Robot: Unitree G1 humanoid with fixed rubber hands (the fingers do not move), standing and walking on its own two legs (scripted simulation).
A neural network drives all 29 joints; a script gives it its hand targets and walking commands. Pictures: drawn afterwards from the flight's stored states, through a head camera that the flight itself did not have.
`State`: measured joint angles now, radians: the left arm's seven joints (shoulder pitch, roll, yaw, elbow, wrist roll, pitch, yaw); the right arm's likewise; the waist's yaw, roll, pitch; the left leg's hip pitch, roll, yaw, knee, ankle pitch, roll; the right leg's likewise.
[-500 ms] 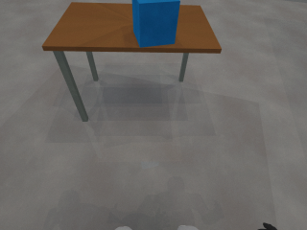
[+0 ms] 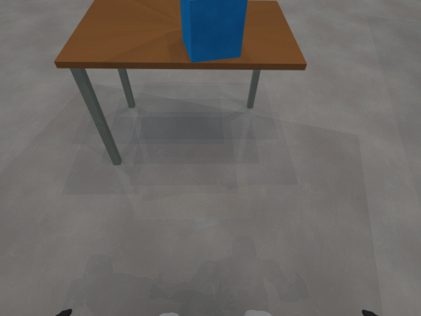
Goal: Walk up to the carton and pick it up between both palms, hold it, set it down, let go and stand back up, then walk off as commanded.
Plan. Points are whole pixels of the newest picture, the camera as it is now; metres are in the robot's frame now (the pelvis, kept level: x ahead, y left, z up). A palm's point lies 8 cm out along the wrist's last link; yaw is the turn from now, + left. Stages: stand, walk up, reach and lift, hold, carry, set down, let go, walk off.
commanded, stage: stand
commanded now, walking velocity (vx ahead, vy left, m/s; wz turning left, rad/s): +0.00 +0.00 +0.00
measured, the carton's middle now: (211, 20) +1.08 -0.02 +0.04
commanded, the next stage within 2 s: none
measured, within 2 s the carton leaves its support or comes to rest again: neither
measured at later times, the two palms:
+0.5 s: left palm out of the picture +0.10 +0.31 -0.11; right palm out of the picture +0.08 -0.32 -0.10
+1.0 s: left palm out of the picture +0.11 +0.31 -0.11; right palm out of the picture +0.09 -0.32 -0.09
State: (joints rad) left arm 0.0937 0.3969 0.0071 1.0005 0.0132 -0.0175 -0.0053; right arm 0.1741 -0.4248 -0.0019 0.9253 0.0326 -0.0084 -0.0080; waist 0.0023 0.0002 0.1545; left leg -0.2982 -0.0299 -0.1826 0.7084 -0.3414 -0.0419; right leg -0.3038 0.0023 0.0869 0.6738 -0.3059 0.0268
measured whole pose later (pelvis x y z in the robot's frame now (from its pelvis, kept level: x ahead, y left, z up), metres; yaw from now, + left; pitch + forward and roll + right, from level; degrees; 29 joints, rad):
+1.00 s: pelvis +0.01 +0.00 +0.00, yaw +0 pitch -3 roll -1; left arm 0.07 0.40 0.01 1.04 0.01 -0.01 -0.01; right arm 0.17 -0.42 0.00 0.95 0.03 -0.01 -0.01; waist 0.01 0.00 0.11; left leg -0.29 -0.03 -0.18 0.69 -0.34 -0.04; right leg -0.30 0.00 0.09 0.65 -0.31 0.03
